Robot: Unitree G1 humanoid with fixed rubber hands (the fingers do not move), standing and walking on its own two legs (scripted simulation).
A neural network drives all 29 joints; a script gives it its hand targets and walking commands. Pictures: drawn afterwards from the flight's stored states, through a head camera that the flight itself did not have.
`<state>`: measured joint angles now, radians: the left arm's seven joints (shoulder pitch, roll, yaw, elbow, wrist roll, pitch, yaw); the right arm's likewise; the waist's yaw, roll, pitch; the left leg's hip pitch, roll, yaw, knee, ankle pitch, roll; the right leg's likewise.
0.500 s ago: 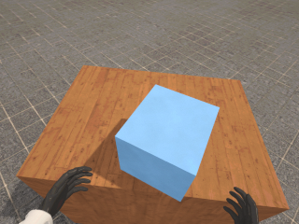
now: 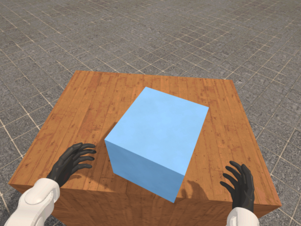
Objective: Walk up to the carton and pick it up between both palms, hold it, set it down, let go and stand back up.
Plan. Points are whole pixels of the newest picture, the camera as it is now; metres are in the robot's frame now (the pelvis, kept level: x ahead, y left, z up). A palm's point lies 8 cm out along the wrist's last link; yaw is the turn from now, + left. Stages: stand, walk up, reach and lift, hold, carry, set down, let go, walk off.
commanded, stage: reach and lift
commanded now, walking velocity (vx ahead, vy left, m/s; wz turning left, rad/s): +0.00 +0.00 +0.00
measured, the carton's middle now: (158, 141) +0.37 +0.01 +0.01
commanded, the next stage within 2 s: none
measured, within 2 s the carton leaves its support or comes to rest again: neither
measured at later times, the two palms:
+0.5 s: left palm (74, 138) +0.31 +0.23 +0.09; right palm (247, 178) +0.23 -0.18 +0.08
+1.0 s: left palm (91, 106) +0.39 +0.20 +0.13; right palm (261, 153) +0.27 -0.21 +0.12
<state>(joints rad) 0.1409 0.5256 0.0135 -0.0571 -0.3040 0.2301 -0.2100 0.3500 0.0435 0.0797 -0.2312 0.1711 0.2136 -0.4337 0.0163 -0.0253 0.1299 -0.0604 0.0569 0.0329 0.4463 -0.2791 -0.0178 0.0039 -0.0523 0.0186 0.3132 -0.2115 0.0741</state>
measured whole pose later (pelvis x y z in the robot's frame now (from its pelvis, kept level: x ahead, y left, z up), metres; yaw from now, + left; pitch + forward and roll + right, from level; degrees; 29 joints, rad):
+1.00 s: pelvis -0.02 +0.00 +0.00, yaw -1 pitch -2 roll -1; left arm -0.55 0.54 0.04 0.34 -0.31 0.52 -0.20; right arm -0.27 -0.07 -0.03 -0.04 0.28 0.50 -0.43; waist -0.13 -0.06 0.08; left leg -0.15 0.05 0.05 0.41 -0.22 -0.01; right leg -0.11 -0.06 0.03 0.30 -0.16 0.08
